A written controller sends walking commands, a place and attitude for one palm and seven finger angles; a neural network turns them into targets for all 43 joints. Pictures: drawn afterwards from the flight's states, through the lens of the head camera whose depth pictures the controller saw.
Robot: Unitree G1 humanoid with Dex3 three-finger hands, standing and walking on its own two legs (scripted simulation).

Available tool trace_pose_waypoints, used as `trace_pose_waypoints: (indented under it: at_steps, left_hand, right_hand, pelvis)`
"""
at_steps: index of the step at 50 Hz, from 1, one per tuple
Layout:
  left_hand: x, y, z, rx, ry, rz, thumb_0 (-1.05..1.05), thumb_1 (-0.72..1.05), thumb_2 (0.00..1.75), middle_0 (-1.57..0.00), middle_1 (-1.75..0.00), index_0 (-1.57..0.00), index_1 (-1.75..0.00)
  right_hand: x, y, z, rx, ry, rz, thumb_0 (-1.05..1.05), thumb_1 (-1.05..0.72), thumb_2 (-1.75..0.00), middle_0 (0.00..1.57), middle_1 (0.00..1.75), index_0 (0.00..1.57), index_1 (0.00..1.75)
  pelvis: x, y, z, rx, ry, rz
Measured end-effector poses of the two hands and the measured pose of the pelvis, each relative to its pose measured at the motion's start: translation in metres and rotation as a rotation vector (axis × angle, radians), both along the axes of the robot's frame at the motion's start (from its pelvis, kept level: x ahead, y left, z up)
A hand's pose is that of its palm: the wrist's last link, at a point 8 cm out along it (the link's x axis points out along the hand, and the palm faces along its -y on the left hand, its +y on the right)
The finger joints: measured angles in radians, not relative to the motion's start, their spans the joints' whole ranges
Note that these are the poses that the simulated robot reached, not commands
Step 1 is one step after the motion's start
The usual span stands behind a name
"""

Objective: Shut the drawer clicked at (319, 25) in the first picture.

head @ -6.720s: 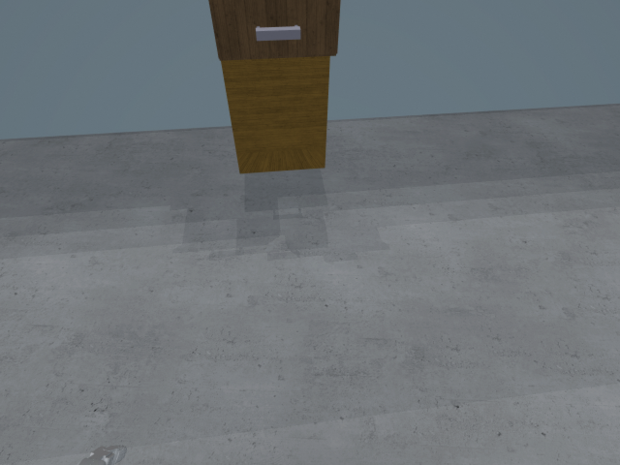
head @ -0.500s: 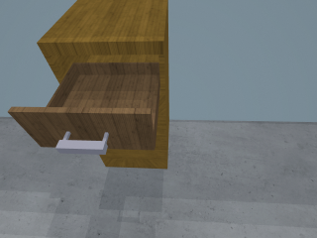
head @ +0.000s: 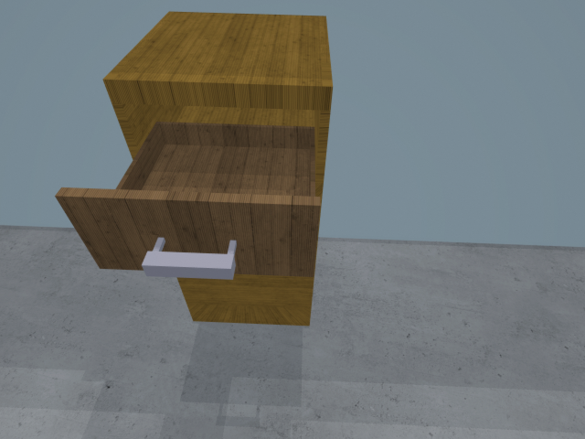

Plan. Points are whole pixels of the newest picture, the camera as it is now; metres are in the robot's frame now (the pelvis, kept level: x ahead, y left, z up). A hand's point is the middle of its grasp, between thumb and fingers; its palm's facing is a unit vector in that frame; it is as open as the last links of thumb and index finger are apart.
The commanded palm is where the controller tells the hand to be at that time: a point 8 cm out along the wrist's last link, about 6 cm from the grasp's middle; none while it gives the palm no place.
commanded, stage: come to a stop and stand still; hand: left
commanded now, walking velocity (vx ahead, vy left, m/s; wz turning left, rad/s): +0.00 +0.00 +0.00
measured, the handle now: (193, 254) +0.38 +0.19 +0.03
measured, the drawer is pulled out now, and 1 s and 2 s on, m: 0.28 0.28 0.28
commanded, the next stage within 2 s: look again from close up in 0.88 s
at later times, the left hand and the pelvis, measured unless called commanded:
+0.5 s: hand out of the picture -0.04 +0.16 -0.16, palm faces +0.00 -0.98 -0.22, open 7.4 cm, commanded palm none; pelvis -0.02 -0.02 +0.01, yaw -1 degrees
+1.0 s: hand out of the picture -0.03 +0.12 -0.16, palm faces +0.02 -0.98 -0.20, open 7.4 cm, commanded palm none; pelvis -0.03 -0.04 +0.01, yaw +0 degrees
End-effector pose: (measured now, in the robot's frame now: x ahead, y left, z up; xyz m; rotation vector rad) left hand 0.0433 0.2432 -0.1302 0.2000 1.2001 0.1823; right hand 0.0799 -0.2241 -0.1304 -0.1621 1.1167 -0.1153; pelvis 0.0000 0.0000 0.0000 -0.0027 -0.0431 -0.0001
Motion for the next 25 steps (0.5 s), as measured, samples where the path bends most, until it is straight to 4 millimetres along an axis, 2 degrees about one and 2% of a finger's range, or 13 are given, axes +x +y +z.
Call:
trace_pose_waypoints:
  at_steps: [6, 17, 21, 25]
  left_hand:
    - [-0.015, -0.002, 0.001, -0.011, 0.037, -0.011, 0.0, 0.9, 0.9, -0.2, -0.3, -0.2, -0.3]
    - [-0.066, -0.019, 0.0, -0.025, 0.181, 0.006, 0.0, 0.9, 0.9, -0.2, -0.3, -0.2, -0.3]
    - [-0.079, -0.029, 0.0, -0.03, 0.215, 0.015, 0.01, 0.9, 0.9, -0.2, -0.3, -0.2, -0.3]
    - [-0.085, -0.039, 0.0, -0.037, 0.227, 0.019, 0.01, 0.9, 0.9, -0.2, -0.3, -0.2, -0.3]
  right_hand:
    - [-0.028, -0.004, -0.002, -0.006, 0.059, -0.027, 0.0, -0.92, -0.9, 0.2, 0.3, 0.2, 0.3]
    - [-0.102, -0.015, -0.009, 0.008, 0.258, -0.078, 0.01, -0.91, -0.9, 0.2, 0.3, 0.2, 0.3]
    - [-0.118, -0.016, -0.012, 0.024, 0.302, -0.091, 0.01, -0.91, -0.9, 0.2, 0.3, 0.2, 0.3]
    - [-0.127, -0.017, -0.014, 0.042, 0.322, -0.098, 0.01, -0.91, -0.9, 0.2, 0.3, 0.2, 0.3]
  pelvis:
    - [-0.008, 0.003, 0.003, 0.007, -0.004, -0.007]
    - [-0.018, -0.007, 0.007, 0.016, 0.002, -0.008]
    - [-0.021, -0.013, 0.008, 0.017, 0.003, -0.008]
    - [-0.023, -0.02, 0.008, 0.018, 0.003, -0.01]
